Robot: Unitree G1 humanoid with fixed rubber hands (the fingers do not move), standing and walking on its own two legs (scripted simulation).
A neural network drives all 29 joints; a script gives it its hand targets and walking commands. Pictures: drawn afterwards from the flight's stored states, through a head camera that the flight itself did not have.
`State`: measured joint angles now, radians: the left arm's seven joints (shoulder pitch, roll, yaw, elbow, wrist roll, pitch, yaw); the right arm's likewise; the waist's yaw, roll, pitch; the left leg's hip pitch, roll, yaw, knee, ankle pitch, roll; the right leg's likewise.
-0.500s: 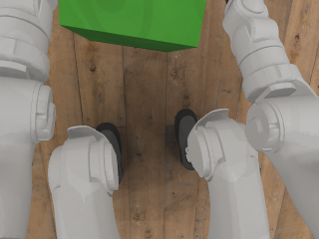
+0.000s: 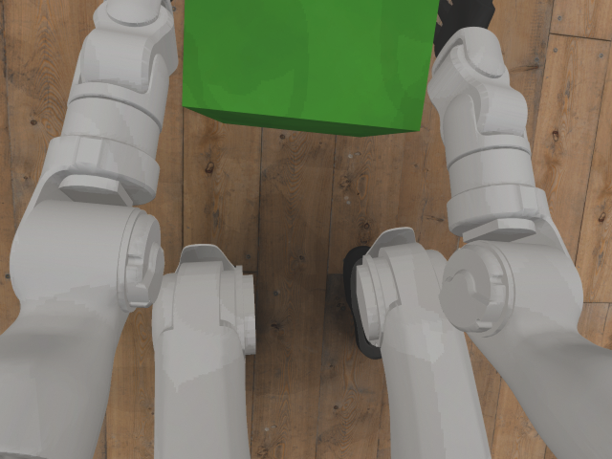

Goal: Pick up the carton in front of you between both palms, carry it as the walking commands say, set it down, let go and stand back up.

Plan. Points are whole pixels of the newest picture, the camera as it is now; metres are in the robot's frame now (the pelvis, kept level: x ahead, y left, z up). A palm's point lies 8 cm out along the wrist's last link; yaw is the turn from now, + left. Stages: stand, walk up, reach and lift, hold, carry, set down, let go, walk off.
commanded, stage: reach and lift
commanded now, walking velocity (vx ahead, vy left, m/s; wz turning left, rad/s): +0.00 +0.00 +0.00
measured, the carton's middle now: (304, 36) +0.55 -0.01 -0.20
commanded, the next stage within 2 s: none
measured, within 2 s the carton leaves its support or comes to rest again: neither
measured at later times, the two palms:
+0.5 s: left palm out of the picture +0.51 +0.15 +0.06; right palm out of the picture +0.49 -0.15 +0.06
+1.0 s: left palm out of the picture +0.45 +0.15 +0.21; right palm out of the picture +0.45 -0.14 +0.22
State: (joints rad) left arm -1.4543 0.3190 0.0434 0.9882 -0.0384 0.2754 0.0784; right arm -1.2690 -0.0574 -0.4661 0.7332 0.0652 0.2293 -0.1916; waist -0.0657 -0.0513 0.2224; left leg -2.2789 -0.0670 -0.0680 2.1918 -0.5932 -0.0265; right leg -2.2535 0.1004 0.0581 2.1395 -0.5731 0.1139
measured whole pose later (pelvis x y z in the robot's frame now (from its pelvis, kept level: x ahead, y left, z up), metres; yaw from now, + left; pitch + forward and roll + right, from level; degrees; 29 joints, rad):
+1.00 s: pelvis +0.04 -0.01 +0.25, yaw +4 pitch +33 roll -1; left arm -0.74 -0.05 0.37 0.69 0.24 0.36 0.02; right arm -0.69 0.13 -0.49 0.59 -0.22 0.33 -0.05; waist -0.04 0.00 -0.25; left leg -1.43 -0.09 -0.11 1.31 -0.46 -0.03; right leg -1.42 0.09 0.11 1.30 -0.46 0.06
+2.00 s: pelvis +0.08 -0.01 +0.40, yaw +4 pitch -3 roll +0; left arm -0.33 -0.16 0.31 0.41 0.30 0.62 0.00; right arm -0.35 0.18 -0.33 0.41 -0.31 0.58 0.01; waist 0.00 -0.01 -0.02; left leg -0.19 -0.04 -0.13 0.47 -0.22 -0.02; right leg -0.20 0.04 0.14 0.47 -0.22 0.02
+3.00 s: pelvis +0.09 -0.01 +0.40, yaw +4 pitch -7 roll +0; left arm -0.29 -0.16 0.24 0.27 0.29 0.77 0.00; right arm -0.31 0.16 -0.26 0.27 -0.30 0.74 0.02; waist -0.01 0.00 0.00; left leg -0.03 -0.03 -0.13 0.35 -0.19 -0.01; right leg -0.04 0.03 0.13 0.35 -0.19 0.01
